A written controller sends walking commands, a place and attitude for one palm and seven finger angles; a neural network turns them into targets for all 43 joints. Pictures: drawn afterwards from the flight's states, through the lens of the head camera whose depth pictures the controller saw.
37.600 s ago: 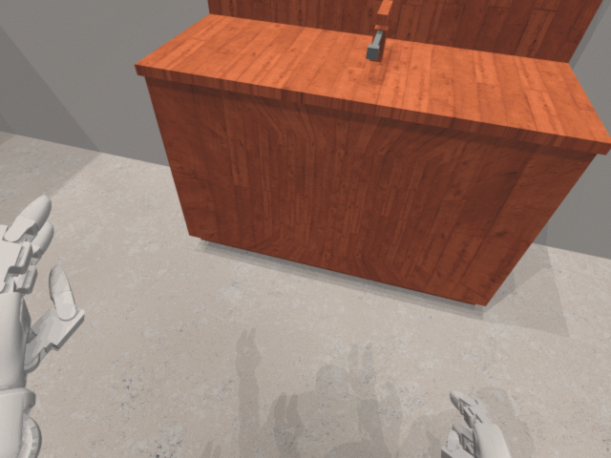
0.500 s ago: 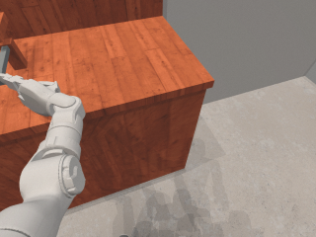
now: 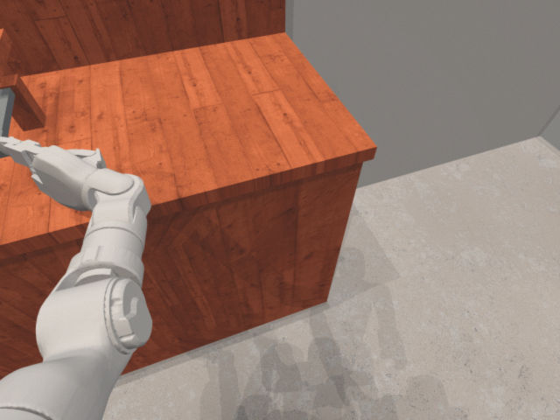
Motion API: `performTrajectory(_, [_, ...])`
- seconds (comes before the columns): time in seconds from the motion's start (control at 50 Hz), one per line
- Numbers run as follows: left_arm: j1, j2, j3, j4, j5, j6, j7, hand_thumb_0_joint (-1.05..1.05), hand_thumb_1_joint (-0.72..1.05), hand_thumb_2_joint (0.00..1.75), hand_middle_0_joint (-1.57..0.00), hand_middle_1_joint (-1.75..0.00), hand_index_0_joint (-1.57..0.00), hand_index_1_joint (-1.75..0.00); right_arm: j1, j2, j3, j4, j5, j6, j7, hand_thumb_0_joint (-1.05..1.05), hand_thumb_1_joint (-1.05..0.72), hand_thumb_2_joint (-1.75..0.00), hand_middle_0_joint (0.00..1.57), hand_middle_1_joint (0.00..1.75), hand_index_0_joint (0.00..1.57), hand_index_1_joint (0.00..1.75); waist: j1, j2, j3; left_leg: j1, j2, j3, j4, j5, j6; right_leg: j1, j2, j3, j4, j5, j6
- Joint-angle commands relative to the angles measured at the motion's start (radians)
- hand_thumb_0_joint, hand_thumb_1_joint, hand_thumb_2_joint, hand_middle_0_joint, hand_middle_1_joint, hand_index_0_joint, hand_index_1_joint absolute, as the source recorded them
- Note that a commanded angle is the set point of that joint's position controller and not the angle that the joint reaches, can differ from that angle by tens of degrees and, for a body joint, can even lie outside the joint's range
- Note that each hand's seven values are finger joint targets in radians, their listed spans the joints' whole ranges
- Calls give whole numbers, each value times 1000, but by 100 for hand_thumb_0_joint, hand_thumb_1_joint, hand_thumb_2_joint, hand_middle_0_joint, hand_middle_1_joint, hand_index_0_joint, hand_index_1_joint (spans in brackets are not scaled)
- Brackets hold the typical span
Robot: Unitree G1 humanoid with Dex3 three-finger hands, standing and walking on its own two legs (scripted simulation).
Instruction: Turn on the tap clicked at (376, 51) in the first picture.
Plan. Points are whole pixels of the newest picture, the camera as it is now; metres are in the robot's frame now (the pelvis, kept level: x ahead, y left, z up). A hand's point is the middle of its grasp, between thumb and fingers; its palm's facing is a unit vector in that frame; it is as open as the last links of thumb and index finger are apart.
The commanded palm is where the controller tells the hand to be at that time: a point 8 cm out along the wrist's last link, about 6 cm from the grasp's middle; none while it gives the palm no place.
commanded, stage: push the lever round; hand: left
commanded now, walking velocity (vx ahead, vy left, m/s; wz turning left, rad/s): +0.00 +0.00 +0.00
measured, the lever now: out of the picture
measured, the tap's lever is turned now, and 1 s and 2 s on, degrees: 1 0 0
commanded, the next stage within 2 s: none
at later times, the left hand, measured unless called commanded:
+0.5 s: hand (94, 158) +0.47 +0.25 +0.13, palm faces +0.86 -0.50 -0.13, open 8.5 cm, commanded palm +0.47 +0.25 +0.13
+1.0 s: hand (95, 158) +0.47 +0.25 +0.13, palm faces +0.86 -0.49 -0.13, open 8.5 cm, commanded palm +0.48 +0.26 +0.13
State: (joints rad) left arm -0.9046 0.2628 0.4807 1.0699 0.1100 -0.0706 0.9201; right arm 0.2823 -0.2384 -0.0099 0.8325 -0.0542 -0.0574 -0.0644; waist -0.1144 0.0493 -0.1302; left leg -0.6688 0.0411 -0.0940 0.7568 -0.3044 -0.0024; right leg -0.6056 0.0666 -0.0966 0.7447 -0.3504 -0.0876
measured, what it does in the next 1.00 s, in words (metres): stands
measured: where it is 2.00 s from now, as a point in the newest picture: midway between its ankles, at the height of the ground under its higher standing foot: outside the picture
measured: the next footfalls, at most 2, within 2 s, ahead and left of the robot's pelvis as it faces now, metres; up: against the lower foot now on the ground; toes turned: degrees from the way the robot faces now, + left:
none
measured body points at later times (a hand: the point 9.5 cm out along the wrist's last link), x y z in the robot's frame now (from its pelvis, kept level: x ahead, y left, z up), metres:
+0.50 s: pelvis -0.01 +0.00 +0.00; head +0.04 -0.01 +0.45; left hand +0.42 +0.27 +0.14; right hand +0.03 -0.26 -0.14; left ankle +0.04 +0.16 -0.71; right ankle +0.01 -0.06 -0.71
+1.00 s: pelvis +0.00 +0.00 +0.00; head +0.04 -0.01 +0.45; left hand +0.42 +0.27 +0.14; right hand +0.04 -0.26 -0.14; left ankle +0.04 +0.16 -0.71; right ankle +0.01 -0.06 -0.71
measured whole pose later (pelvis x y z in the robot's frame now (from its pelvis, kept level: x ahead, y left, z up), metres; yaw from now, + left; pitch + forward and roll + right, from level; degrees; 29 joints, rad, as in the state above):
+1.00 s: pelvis +0.00 +0.00 +0.00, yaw +0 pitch +12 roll -1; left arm -0.91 0.27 0.47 1.08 0.10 -0.07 0.91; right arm 0.29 -0.24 -0.01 0.84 -0.05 -0.06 -0.06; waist -0.11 0.05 -0.13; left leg -0.68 0.04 -0.10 0.77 -0.30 -0.01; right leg -0.62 0.07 -0.10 0.75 -0.35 -0.09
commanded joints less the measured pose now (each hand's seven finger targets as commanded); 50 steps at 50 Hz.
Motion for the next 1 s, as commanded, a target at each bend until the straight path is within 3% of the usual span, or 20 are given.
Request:
performTrajectory(0.0, [-625,324,-80,-257,67,-50,-120,0,90,90,-15,-15,-15,-15,56,-138,-42,-77,2,-21,-15,0,-90,-90,20,30,20,30,-60,-23,-308,77,-34,71,-44,22,52,204,-91,174,-186,181,116])
performTrajectory(0.04, [-617,327,-80,-249,70,-52,-125,0,90,90,-15,-15,-15,-15,55,-140,-44,-79,1,-22,-15,0,-90,-90,20,30,20,30,-64,-32,-302,72,-33,73,-41,16,52,200,-92,175,-191,171,117])
performTrajectory(0.12, [-642,292,-111,-269,72,-63,-130,0,90,90,-15,-15,-15,-15,60,-139,-44,-78,2,-28,-9,0,-90,-90,20,30,20,30,-68,18,-305,109,-33,72,-45,14,53,161,-77,157,-187,129,102])
performTrajectory(0.14, [-634,283,-117,-257,68,-62,-130,0,90,90,-15,-15,-15,-15,58,-137,-44,-77,2,-30,-8,0,-90,-90,20,30,20,30,-68,-6,-294,97,-33,70,-42,1,54,156,-78,161,-193,106,105])
performTrajectory(0.18, [-637,297,-105,-253,66,-62,-129,0,90,90,-15,-15,-15,-15,58,-140,-46,-68,0,-31,-7,0,-90,-90,20,30,20,30,-64,11,-294,90,-34,66,-37,-5,52,154,-81,168,-197,84,103])
performTrajectory(0.2, [-635,266,-131,-259,61,-61,-131,0,90,90,-15,-15,-15,-15,53,-138,-44,-76,4,-33,-5,0,-90,-90,20,30,20,30,-70,19,-291,100,-33,70,-40,-8,53,140,-78,165,-198,66,101])
performTrajectory(0.24, [-635,289,-114,-245,56,-61,-130,0,90,90,-15,-15,-15,-15,58,-142,-45,-69,3,-38,-5,0,-90,-90,20,30,20,30,-66,0,-291,94,-31,68,-40,-13,53,138,-78,166,-201,51,102])
performTrajectory(0.28, [-637,309,-100,-248,53,-56,-128,0,90,90,-15,-15,-15,-15,55,-143,-46,-64,3,-33,-4,0,-90,-90,20,30,20,30,-59,22,-305,78,-32,64,-33,-16,50,153,-85,179,-203,45,102])
performTrajectory(0.3, [-639,278,-127,-250,49,-54,-130,0,90,90,-15,-15,-15,-15,56,-140,-43,-69,7,-36,-4,0,-90,-90,20,30,20,30,-67,12,-296,84,-31,67,-37,-17,51,144,-83,176,-203,45,104])
performTrajectory(0.48, [-650,292,-109,-251,58,-59,-123,0,90,90,-15,-15,-15,-15,67,-145,-46,-60,2,-41,-3,0,-90,-90,20,30,20,30,-64,13,-312,101,-32,66,-40,-1,54,142,-74,158,-191,77,97])
performTrajectory(0.5, [-651,258,-135,-251,58,-59,-125,0,90,90,-15,-15,-15,-15,69,-139,-42,-65,5,-44,0,0,-90,-90,20,30,20,30,-69,15,-300,106,-32,67,-43,4,54,133,-71,152,-185,90,97])
performTrajectory(0.54, [-637,290,-107,-239,55,-59,-122,0,90,90,-15,-15,-15,-15,69,-145,-43,-64,2,-44,0,0,-90,-90,20,30,20,30,-68,-24,-295,82,-31,68,-38,-6,54,144,-77,163,-193,77,104])
performTrajectory(0.68, [-648,263,-125,-238,64,-59,-118,0,90,90,-15,-15,-15,-15,66,-142,-46,-63,1,-45,-1,0,-90,-90,20,30,20,30,-68,23,-294,110,-31,70,-46,-13,53,113,-66,146,-192,35,93])
performTrajectory(0.7, [-639,267,-125,-231,62,-57,-118,0,90,90,-15,-15,-15,-15,68,-142,-42,-64,2,-45,-2,0,-90,-90,20,30,20,30,-70,-1,-285,102,-30,70,-47,-16,54,116,-67,147,-191,34,95])
performTrajectory(0.76, [-653,259,-134,-256,63,-59,-118,0,90,90,-15,-15,-15,-15,62,-140,-44,-68,3,-44,-2,0,-90,-90,20,30,20,30,-69,12,-309,110,-31,75,-42,-2,54,134,-71,153,-192,68,96])
performTrajectory(0.78, [-650,283,-110,-245,63,-58,-115,0,90,90,-15,-15,-15,-15,69,-143,-45,-64,0,-43,-3,0,-90,-90,20,30,20,30,-63,11,-305,106,-31,70,-46,-3,53,135,-69,149,-190,66,94])
performTrajectory(0.8, [-634,259,-131,-234,59,-54,-119,0,90,90,-15,-15,-15,-15,63,-139,-40,-70,4,-43,-4,0,-90,-90,20,30,20,30,-70,0,-281,93,-31,75,-45,-8,53,132,-71,155,-193,60,99])
performTrajectory(0.88, [-638,305,-101,-240,57,-52,-121,0,90,90,-15,-15,-15,-15,56,-143,-45,-66,4,-35,-8,0,-90,-90,20,30,20,30,-61,-2,-298,81,-30,71,-40,-13,51,154,-81,172,-205,45,101])
performTrajectory(0.94, [-625,271,-124,-227,56,-51,-123,0,90,90,-15,-15,-15,-15,58,-141,-40,-73,5,-37,-9,0,-90,-90,20,30,20,30,-67,-23,-277,91,-29,75,-48,-10,54,139,-74,158,-201,51,102])
performTrajectory(0.98, [-621,297,-106,-220,57,-50,-122,0,90,90,-15,-15,-15,-15,56,-145,-43,-68,5,-33,-11,0,-90,-90,20,30,20,30,-63,-9,-276,86,-30,73,-47,-17,53,140,-76,164,-206,35,102])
